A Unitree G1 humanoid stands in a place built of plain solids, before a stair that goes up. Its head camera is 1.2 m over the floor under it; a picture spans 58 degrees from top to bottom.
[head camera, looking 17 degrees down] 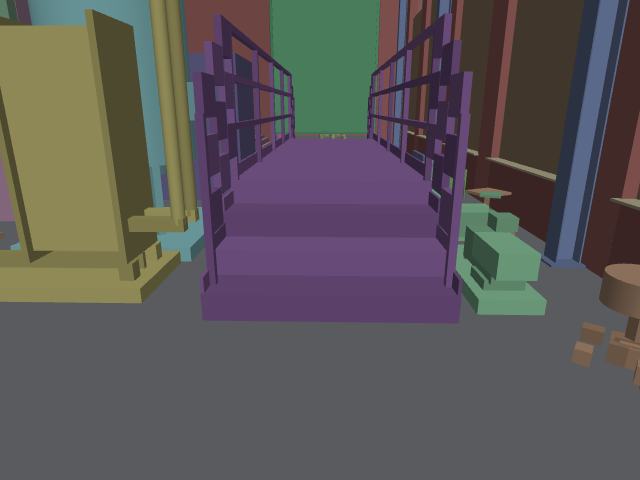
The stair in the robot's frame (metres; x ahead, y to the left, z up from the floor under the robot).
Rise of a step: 0.17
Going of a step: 0.30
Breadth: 1.50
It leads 1 degrees to the right of straight ahead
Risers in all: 4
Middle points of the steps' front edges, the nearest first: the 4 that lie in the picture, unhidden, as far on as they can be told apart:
2.28 -0.06 0.17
2.58 -0.07 0.34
2.88 -0.07 0.51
3.18 -0.08 0.68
